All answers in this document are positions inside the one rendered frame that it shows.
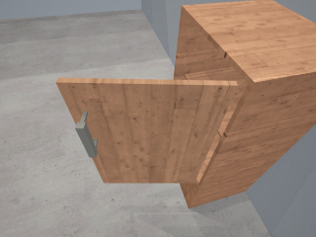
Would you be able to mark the handle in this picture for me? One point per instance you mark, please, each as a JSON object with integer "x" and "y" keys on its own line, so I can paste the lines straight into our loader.
{"x": 84, "y": 134}

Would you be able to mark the cupboard door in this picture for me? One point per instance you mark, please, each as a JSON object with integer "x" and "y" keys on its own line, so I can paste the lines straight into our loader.
{"x": 149, "y": 131}

